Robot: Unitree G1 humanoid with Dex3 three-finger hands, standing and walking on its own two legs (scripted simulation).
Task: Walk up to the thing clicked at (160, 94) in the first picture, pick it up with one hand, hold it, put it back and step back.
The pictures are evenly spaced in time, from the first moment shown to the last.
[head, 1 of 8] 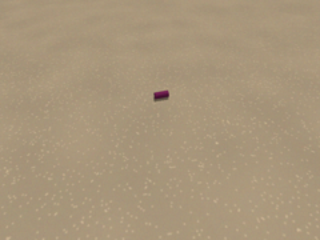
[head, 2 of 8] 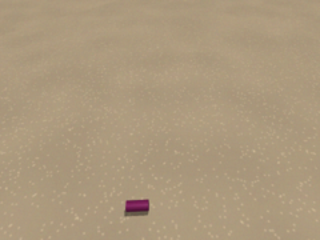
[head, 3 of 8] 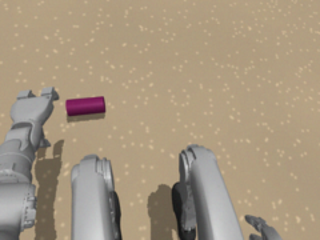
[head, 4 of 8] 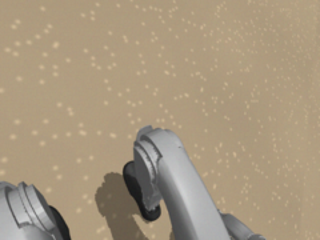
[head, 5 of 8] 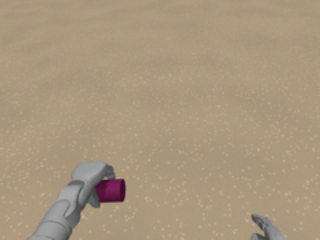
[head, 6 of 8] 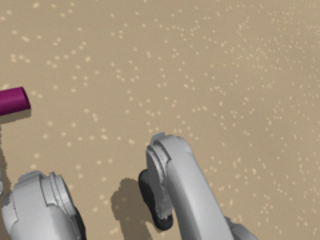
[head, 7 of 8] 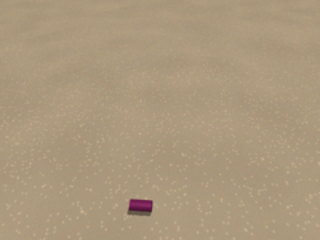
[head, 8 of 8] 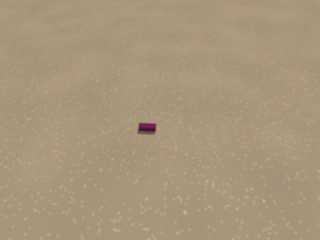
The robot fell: no
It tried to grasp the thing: yes
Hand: left
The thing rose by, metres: 0.66
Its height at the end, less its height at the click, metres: +0.00
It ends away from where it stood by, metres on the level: 0.01
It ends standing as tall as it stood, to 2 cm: yes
